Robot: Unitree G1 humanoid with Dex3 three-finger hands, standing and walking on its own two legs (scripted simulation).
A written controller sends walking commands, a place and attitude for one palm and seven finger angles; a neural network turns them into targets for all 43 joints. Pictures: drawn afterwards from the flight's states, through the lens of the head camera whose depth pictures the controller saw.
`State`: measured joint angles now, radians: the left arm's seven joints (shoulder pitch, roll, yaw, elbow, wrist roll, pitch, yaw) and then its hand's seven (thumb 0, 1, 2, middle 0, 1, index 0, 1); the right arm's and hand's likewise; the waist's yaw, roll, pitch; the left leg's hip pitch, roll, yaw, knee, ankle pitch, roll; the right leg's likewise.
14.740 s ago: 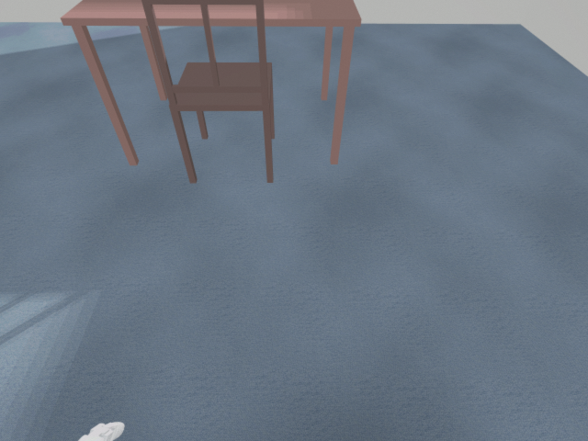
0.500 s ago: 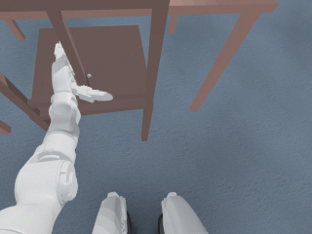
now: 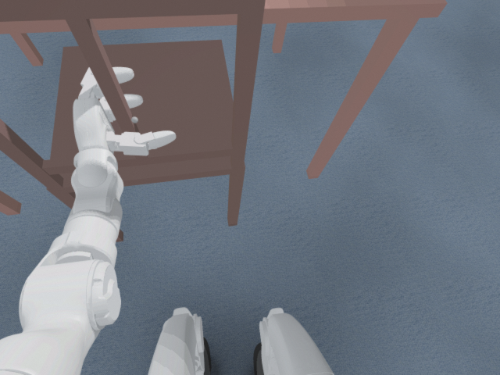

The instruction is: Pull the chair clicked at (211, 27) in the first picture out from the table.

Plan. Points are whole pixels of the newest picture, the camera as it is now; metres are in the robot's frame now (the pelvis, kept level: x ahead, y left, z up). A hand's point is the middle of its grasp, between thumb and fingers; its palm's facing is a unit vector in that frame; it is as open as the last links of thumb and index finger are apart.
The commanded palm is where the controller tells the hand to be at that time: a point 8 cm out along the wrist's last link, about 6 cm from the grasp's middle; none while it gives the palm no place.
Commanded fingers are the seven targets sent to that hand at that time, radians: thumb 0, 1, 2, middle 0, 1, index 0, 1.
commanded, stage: hook a spindle and tug to test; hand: left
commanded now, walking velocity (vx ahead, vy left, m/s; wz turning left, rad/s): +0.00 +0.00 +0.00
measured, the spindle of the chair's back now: (118, 104) +0.54 +0.17 +0.04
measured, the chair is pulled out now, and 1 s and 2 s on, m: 0.00 0.05 0.19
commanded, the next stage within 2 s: step backward, pulling the chair out in 0.94 s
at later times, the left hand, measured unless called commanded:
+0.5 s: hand (134, 121) +0.51 +0.15 +0.04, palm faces +0.10 -0.99 -0.01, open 5.2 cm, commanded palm +0.46 +0.18 +0.03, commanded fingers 0.00 0.90 0.90 -0.50 -1.45 -0.50 -1.45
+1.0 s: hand (135, 143) +0.46 +0.14 +0.04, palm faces +0.09 -1.00 -0.01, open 5.3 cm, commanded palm +0.44 +0.18 +0.03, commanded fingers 0.00 0.90 0.90 -0.50 -1.45 -0.50 -1.45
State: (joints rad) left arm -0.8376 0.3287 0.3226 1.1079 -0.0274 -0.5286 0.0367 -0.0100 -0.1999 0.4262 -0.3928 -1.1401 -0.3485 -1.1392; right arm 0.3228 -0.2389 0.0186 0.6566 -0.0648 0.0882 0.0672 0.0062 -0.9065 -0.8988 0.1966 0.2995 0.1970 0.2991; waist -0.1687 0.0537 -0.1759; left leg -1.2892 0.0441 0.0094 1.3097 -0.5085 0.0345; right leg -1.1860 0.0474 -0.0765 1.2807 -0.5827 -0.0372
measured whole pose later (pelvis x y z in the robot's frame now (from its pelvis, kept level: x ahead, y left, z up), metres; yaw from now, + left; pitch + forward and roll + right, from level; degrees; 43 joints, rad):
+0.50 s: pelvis +0.01 +0.01 +0.01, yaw -1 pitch +28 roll -3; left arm -0.76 0.30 0.32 1.01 -0.05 -0.49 0.02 0.01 0.73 0.80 -0.45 -1.45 -0.44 -1.45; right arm 0.32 -0.23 0.02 0.63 -0.06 0.10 0.07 0.01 -0.91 -0.90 0.20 0.30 0.20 0.30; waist -0.17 0.05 -0.18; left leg -1.26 0.05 0.02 1.29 -0.52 0.04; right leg -1.16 0.05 -0.06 1.25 -0.58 -0.03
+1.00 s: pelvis +0.02 +0.01 +0.01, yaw +0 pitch +26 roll -3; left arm -0.57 0.21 0.22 0.83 -0.08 -0.50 0.05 0.01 0.74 0.80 -0.44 -1.45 -0.42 -1.45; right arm 0.28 -0.23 0.00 0.63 -0.04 0.08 0.07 0.01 -0.91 -0.90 0.20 0.30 0.20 0.30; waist -0.12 0.05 -0.18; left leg -1.18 0.03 0.03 1.26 -0.53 0.04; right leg -1.08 0.04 -0.05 1.23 -0.59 -0.02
